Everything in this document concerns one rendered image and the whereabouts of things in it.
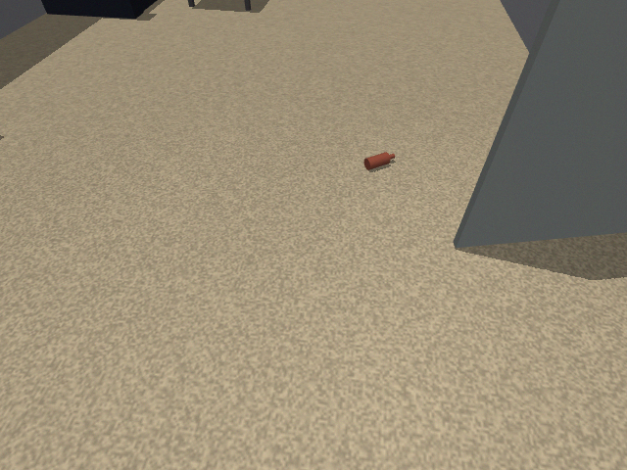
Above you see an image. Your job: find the sofa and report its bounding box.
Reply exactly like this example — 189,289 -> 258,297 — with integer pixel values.
41,0 -> 157,19

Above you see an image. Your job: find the bottle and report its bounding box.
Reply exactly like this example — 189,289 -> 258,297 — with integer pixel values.
364,152 -> 395,170

